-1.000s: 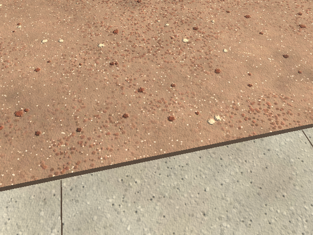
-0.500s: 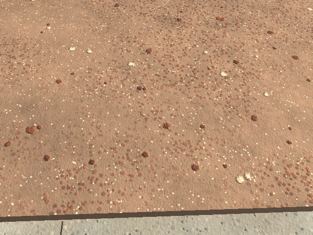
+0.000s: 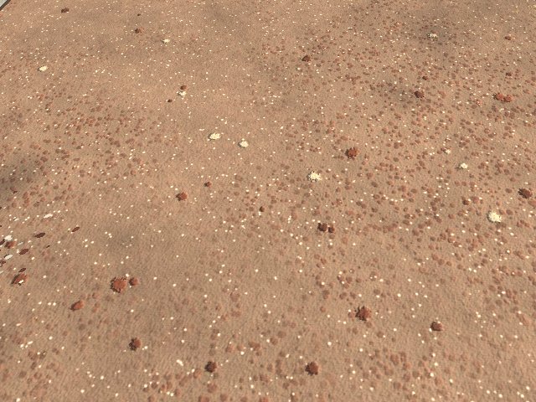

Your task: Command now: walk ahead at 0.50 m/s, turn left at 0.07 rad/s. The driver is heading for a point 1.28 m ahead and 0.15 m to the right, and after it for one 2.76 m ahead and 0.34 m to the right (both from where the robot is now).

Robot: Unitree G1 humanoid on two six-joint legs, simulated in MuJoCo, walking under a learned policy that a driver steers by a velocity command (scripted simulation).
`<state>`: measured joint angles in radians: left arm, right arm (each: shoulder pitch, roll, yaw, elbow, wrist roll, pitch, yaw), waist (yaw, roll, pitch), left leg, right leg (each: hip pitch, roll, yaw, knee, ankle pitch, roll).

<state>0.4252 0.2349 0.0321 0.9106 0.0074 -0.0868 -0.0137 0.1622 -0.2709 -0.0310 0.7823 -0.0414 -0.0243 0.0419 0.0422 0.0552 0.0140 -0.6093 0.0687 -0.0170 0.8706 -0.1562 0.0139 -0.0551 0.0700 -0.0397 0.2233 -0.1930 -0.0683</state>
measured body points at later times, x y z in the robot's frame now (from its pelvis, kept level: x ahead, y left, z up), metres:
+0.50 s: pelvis +0.26 +0.05 +0.00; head +0.27 +0.07 +0.45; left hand +0.37 +0.31 -0.13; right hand +0.25 -0.21 -0.13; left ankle +0.22 +0.11 -0.75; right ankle +0.36 -0.11 -0.68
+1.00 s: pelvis +0.53 +0.00 +0.00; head +0.54 -0.01 +0.45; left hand +0.53 +0.26 -0.14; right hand +0.61 -0.26 -0.14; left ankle +0.56 +0.15 -0.67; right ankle +0.52 -0.06 -0.75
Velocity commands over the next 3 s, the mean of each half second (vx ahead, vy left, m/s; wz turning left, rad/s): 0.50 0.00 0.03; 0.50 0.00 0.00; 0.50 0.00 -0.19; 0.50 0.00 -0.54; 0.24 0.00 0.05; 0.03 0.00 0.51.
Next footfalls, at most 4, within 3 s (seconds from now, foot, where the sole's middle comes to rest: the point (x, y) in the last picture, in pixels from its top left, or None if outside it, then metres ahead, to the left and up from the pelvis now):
0.20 left None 0.26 0.12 -0.79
0.74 right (330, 376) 0.56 -0.07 -0.79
1.30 left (259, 274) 0.85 0.13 -0.79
1.84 right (337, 214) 1.08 -0.11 -0.79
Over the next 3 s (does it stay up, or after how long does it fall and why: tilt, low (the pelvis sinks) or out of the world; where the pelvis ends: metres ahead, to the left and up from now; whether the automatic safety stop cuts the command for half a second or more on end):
stays up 1.22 -0.16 0.00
